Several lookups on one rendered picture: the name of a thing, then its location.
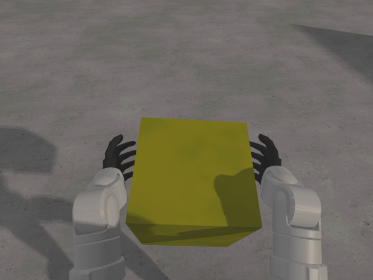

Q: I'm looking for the right robot forearm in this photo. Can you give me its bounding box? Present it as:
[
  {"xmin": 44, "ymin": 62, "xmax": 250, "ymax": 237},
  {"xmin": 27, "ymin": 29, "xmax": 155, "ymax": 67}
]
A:
[{"xmin": 260, "ymin": 166, "xmax": 328, "ymax": 280}]

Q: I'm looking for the carton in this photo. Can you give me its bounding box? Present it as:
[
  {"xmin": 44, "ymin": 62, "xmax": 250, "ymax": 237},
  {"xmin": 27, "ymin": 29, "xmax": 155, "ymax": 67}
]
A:
[{"xmin": 125, "ymin": 117, "xmax": 262, "ymax": 247}]

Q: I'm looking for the robot left hand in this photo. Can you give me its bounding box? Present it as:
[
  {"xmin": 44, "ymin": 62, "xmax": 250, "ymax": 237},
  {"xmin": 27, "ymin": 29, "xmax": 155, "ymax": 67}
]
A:
[{"xmin": 103, "ymin": 134, "xmax": 136, "ymax": 181}]

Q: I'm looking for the left robot forearm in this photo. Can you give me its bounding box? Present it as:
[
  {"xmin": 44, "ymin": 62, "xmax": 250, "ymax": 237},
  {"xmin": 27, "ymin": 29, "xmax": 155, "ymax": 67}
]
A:
[{"xmin": 69, "ymin": 167, "xmax": 128, "ymax": 280}]

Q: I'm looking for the robot right hand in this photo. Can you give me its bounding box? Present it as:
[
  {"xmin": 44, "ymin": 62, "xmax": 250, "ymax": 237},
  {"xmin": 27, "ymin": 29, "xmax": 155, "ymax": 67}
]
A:
[{"xmin": 249, "ymin": 134, "xmax": 281, "ymax": 185}]

